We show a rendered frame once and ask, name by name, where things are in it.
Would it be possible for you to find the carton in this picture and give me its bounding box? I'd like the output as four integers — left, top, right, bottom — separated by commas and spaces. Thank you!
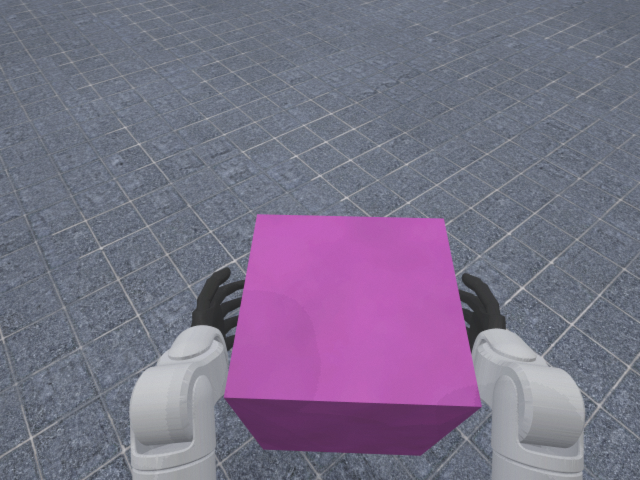
224, 214, 482, 456

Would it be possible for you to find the robot right forearm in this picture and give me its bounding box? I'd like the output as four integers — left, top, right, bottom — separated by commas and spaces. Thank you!
471, 329, 585, 480

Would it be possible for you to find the robot left forearm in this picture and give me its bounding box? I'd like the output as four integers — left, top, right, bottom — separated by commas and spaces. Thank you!
129, 325, 229, 480

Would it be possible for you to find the robot right hand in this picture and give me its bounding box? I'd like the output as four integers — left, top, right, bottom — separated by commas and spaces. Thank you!
458, 273, 506, 354

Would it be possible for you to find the robot left hand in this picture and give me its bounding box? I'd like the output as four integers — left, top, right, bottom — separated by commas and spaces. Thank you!
191, 267, 245, 352

